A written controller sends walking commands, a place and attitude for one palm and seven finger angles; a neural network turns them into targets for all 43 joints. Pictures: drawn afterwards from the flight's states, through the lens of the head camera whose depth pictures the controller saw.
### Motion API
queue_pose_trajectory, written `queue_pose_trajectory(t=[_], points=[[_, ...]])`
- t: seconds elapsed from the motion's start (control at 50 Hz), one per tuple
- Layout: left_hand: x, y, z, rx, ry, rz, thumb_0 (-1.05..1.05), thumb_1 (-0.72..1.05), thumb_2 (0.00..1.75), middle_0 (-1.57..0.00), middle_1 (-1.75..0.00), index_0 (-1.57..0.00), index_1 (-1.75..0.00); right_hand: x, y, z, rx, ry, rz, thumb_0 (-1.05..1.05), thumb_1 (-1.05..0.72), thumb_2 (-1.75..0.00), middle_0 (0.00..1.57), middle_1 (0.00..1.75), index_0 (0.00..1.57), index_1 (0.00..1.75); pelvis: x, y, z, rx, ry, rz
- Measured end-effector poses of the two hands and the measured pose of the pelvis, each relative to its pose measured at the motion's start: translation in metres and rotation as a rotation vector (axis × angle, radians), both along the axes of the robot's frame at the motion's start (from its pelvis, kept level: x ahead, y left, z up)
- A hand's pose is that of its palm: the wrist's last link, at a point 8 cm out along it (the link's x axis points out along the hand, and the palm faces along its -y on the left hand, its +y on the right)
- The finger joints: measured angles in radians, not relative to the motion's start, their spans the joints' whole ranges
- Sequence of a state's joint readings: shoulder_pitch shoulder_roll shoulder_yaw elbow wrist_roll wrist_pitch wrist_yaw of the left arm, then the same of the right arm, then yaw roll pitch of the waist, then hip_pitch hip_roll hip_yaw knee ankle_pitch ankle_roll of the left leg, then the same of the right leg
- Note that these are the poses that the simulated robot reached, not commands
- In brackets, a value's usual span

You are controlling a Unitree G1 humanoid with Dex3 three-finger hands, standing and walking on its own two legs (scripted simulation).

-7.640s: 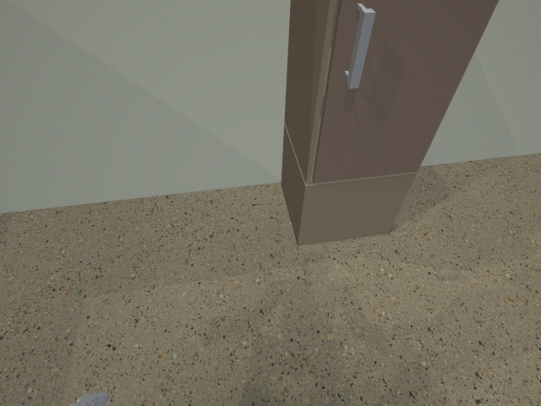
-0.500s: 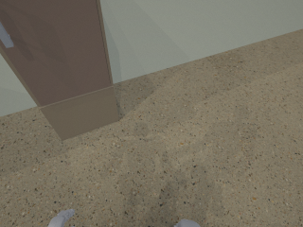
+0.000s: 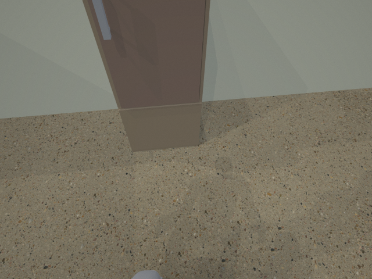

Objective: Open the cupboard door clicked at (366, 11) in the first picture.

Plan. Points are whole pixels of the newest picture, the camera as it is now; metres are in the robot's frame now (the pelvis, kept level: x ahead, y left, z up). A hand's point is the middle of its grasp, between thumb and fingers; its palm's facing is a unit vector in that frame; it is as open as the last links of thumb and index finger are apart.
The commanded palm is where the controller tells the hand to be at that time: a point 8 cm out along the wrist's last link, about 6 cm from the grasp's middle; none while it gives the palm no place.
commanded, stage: turn to face it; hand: left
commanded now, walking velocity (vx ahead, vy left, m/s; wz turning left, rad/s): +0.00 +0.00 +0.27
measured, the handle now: (101, 8) +0.86 +0.34 +0.14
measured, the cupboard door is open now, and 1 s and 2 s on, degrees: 0 0 0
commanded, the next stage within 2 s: take the last steps up to it in 0.20 s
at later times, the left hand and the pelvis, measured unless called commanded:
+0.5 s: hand out of the picture +0.04 +0.23 -0.16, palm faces +0.13 -0.97 -0.21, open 7.4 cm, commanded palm none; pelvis +0.00 +0.04 +0.01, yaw +7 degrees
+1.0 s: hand out of the picture -0.04 +0.14 -0.16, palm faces +0.30 -0.94 -0.14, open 7.4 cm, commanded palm none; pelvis +0.11 +0.03 +0.00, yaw +10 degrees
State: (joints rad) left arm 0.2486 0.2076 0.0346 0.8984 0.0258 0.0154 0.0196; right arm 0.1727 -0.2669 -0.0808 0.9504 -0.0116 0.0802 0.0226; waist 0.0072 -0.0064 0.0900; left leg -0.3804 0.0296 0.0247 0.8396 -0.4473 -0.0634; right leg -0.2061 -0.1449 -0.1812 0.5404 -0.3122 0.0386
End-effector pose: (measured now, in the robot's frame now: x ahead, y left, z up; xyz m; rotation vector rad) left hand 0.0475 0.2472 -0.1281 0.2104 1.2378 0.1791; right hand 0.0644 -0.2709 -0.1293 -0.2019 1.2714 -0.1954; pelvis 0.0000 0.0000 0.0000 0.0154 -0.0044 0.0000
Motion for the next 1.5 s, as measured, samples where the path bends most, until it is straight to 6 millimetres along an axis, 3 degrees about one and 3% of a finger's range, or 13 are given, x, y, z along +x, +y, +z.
queue_pose_trajectory(t=[0.14,0.26,0.4,0.58,0.64,0.7,0.8,0.88,1.06,1.12,1.2,1.36,1.5], points=[[-0.055,0.047,-0.027,-0.018,0.142,0.12,0.01,0.9,0.9,-0.2,-0.3,-0.2,-0.3,0.053,0.05,0.014,-0.038,-0.126,0.125,0.01,-0.9,-0.9,0.2,0.3,0.2,0.3,0.0,0.031,-0.008,-0.023,-0.01,0.035],[-0.055,0.061,-0.014,-0.032,0.106,0.154,0.01,0.9,0.9,-0.19,-0.3,-0.2,-0.3,0.058,0.083,0.025,-0.015,-0.141,0.165,0.0,-0.9,-0.9,0.2,0.3,0.2,0.3,-0.003,0.044,0.006,-0.049,-0.013,0.074],[-0.036,0.054,-0.004,-0.036,0.019,0.15,0.01,0.9,0.9,-0.19,-0.3,-0.2,-0.3,0.034,0.096,0.016,0.035,-0.107,0.151,0.0,-0.9,-0.9,0.21,0.3,0.2,0.3,-0.007,0.046,0.01,-0.04,-0.017,0.106],[-0.007,0.012,0.003,-0.052,-0.05,0.099,0.01,0.9,0.9,-0.19,-0.3,-0.2,-0.3,-0.032,0.06,-0.011,0.061,0.043,0.056,0.0,-0.91,-0.9,0.21,0.3,0.2,0.3,0.007,0.022,0.005,-0.006,-0.021,0.121],[-0.011,-0.004,0.0,-0.047,-0.059,0.13,0.01,0.9,0.9,-0.2,-0.3,-0.2,-0.3,-0.049,0.047,-0.022,0.072,0.128,0.05,0.0,-0.91,-0.9,0.2,0.3,0.2,0.3,0.015,0.011,0.0,-0.006,-0.029,0.135],[-0.031,-0.012,0.004,-0.036,-0.019,0.19,0.0,0.92,0.9,-0.2,-0.3,-0.2,-0.3,-0.049,0.04,-0.017,0.083,0.182,0.054,0.01,-0.91,-0.9,0.2,0.3,0.2,0.3,0.028,0.005,0.006,0.003,-0.027,0.134],[-0.07,-0.03,0.006,-0.059,0.146,0.244,0.0,0.92,0.9,-0.2,-0.3,-0.2,-0.3,-0.017,0.036,-0.011,0.085,0.166,0.061,0.01,-0.91,-0.9,0.2,0.3,0.2,0.3,0.05,0.004,0.012,0.003,-0.023,0.152],[-0.092,-0.047,0.006,-0.101,0.252,0.292,0.01,0.91,0.9,-0.2,-0.3,-0.2,-0.3,0.024,0.046,-0.011,0.085,0.144,0.096,0.01,-0.91,-0.9,0.2,0.3,0.2,0.3,0.07,0.011,0.011,-0.006,-0.016,0.165],[-0.092,-0.052,-0.007,-0.211,0.423,0.388,0.01,0.9,0.9,-0.2,-0.3,-0.2,-0.3,0.177,0.116,-0.014,0.091,-0.035,0.237,0.01,-0.91,-0.9,0.2,0.3,0.19,0.3,0.13,0.052,-0.005,-0.023,-0.001,0.176],[-0.071,-0.035,-0.021,-0.232,0.449,0.376,0.01,0.9,0.9,-0.2,-0.3,-0.2,-0.3,0.22,0.141,-0.016,0.084,-0.14,0.25,0.01,-0.91,-0.9,0.2,0.3,0.2,0.3,0.149,0.069,-0.017,-0.019,-0.01,0.158],[-0.004,0.006,-0.025,-0.192,0.35,0.314,0.01,0.9,0.9,-0.2,-0.3,-0.2,-0.3,0.236,0.156,-0.006,0.096,-0.175,0.205,0.0,-0.91,-0.9,0.2,0.3,0.2,0.3,0.173,0.079,-0.008,-0.011,-0.025,0.139],[0.172,0.068,-0.005,-0.075,-0.003,0.213,0.01,0.91,0.9,-0.19,-0.3,-0.19,-0.3,0.246,0.127,0.004,0.046,-0.107,0.139,-0.03,-0.95,-0.9,0.2,0.3,0.2,0.3,0.224,0.08,0.007,0.004,-0.013,0.141],[0.285,0.067,0.009,-0.009,-0.103,0.114,0.01,0.91,0.9,-0.19,-0.3,-0.19,-0.3,0.236,0.102,-0.02,0.083,0.076,0.061,-0.01,-0.92,-0.9,0.2,0.3,0.2,0.3,0.28,0.06,-0.001,0.019,-0.007,0.131]])
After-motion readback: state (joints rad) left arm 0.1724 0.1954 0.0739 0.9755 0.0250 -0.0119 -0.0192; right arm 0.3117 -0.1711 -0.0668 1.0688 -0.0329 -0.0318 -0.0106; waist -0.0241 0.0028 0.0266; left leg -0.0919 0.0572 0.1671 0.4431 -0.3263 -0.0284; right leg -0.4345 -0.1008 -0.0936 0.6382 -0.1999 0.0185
